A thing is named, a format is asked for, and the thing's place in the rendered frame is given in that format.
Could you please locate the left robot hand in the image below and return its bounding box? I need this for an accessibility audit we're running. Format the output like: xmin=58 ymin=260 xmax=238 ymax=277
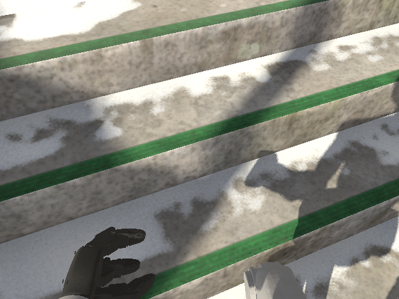
xmin=61 ymin=227 xmax=156 ymax=299

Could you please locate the right robot thigh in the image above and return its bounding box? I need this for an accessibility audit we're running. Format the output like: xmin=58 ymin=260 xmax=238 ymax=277
xmin=244 ymin=262 xmax=307 ymax=299

